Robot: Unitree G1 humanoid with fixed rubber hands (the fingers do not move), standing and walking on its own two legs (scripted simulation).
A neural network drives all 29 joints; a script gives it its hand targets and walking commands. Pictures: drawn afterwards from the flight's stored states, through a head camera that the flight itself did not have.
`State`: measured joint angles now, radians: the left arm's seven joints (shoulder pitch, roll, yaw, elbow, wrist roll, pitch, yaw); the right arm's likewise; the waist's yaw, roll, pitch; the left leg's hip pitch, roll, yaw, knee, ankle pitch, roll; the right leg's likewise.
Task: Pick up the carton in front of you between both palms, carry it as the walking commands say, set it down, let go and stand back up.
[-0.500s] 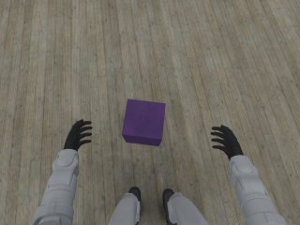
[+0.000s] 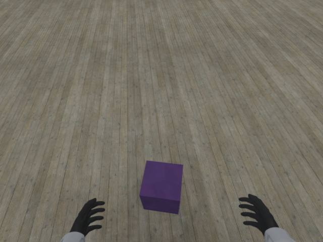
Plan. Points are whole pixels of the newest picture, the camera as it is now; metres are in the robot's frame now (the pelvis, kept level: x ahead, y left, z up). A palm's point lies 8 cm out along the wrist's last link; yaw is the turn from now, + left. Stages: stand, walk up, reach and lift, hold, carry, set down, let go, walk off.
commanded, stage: let go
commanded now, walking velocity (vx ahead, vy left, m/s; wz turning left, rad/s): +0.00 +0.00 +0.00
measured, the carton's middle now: (162, 187) +0.48 +0.04 -0.65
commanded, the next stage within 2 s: stand in 0.28 s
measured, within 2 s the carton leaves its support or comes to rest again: neither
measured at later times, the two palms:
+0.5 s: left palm out of the picture +0.12 +0.26 -0.09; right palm (271, 237) +0.14 -0.25 -0.10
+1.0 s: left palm out of the picture +0.10 +0.24 -0.12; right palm out of the picture +0.13 -0.27 -0.14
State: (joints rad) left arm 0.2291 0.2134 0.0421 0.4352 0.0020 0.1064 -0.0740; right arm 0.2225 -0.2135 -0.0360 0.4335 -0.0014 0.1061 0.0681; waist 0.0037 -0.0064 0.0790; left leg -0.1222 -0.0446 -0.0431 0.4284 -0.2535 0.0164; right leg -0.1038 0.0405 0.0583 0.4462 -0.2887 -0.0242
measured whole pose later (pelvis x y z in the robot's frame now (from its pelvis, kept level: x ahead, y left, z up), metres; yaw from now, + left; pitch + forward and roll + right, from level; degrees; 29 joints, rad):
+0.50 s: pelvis +0.02 +0.00 -0.01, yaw +2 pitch +3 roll +1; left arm 0.31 0.26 0.02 0.66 0.03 -0.05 0.01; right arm 0.29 -0.26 -0.01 0.66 -0.03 -0.06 -0.01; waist 0.01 0.02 -0.06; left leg -0.26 -0.05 -0.05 0.52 -0.32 0.01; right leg -0.23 0.02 0.01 0.53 -0.36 -0.02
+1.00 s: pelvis +0.05 -0.02 -0.01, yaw +3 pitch +3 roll +0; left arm 0.35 0.24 -0.01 0.73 0.01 -0.01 0.04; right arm 0.33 -0.26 0.02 0.81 -0.01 -0.02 -0.05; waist 0.01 0.02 -0.07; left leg -0.26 -0.03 -0.09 0.59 -0.39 -0.01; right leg -0.20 0.03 -0.04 0.57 -0.43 -0.05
